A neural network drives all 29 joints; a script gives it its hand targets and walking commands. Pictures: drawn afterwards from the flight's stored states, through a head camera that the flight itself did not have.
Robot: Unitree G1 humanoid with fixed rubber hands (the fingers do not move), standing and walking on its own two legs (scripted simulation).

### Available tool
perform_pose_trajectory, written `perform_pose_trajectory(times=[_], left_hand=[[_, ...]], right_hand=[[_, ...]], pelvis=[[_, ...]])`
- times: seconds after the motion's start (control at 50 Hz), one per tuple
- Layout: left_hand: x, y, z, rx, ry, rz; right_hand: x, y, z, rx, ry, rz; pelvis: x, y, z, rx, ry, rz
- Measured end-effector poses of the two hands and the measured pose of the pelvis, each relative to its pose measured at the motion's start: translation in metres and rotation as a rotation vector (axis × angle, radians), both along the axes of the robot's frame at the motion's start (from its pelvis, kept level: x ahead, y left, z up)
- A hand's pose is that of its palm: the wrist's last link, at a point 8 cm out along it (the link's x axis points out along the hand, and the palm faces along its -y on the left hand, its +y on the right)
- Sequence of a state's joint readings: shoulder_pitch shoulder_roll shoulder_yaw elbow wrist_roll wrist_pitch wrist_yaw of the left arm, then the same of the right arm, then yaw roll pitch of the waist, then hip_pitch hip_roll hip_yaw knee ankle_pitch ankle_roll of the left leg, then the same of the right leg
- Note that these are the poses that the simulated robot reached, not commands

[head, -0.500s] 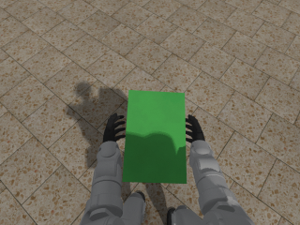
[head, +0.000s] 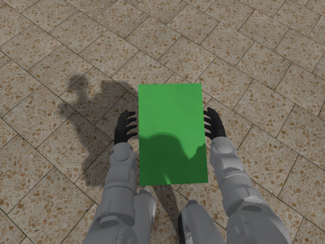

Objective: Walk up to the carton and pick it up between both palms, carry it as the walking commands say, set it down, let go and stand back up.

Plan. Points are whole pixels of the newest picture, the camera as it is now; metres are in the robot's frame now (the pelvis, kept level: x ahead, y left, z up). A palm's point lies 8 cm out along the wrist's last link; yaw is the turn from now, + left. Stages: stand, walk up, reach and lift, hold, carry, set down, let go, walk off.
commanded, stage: set down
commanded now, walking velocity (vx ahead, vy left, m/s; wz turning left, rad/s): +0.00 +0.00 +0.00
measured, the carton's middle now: (167, 137) +0.40 +0.02 -0.16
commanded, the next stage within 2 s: none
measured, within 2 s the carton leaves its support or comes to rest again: neither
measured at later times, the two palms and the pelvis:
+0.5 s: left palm (126, 139) +0.39 +0.15 -0.16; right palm (206, 133) +0.42 -0.10 -0.15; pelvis -0.01 -0.02 -0.07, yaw -1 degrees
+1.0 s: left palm (127, 138) +0.42 +0.16 -0.24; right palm (198, 135) +0.44 -0.09 -0.24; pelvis -0.03 -0.01 -0.15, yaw -3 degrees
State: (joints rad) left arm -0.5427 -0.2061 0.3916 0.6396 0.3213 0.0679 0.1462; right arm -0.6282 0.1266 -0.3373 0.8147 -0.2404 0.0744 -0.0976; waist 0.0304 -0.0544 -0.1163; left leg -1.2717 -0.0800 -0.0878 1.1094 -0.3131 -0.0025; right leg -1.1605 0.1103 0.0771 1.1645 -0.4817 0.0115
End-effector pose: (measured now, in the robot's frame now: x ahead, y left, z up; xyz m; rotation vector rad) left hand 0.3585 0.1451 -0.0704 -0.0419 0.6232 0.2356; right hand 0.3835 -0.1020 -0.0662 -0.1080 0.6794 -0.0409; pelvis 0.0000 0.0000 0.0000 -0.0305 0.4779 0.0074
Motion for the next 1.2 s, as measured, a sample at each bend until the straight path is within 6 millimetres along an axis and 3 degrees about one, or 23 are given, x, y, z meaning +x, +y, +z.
perform_pose_trajectory(times=[0.16, 0.46, 0.7, 1.2], left_hand=[[0.01, -0.005, -0.026, -0.003, 0.008, 0.004], [0.028, 0.005, -0.078, -0.026, 0.035, 0.043], [0.04, 0.008, -0.121, -0.033, 0.045, 0.041], [0.062, 0.012, -0.204, -0.029, 0.067, 0.025]], right_hand=[[0.011, -0.005, -0.027, 0.031, 0.008, -0.022], [0.036, 0.006, -0.077, 0.034, 0.032, 0.0], [0.046, 0.008, -0.123, 0.037, 0.04, -0.003], [0.064, 0.012, -0.207, 0.027, 0.054, -0.006]], pelvis=[[-0.013, -0.01, -0.028, 0.005, 0.015, -0.009], [-0.009, -0.021, -0.065, 0.004, 0.139, -0.019], [-0.01, -0.016, -0.099, -0.01, 0.215, -0.03], [-0.037, -0.005, -0.171, -0.024, 0.233, -0.043]])
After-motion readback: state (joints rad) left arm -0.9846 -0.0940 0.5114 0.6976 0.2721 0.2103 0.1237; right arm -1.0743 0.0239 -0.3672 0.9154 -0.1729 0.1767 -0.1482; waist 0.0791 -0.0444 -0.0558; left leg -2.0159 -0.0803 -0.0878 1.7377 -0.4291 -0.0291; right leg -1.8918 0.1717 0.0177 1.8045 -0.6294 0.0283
